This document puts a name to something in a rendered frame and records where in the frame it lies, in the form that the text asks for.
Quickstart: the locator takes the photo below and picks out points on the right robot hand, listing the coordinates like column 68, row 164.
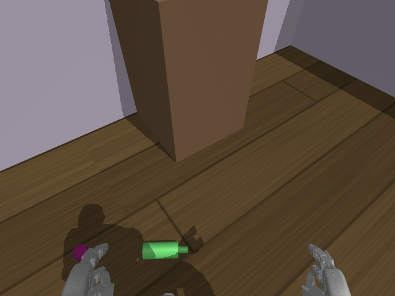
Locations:
column 332, row 279

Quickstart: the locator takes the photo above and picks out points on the left robot hand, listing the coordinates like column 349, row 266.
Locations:
column 82, row 279

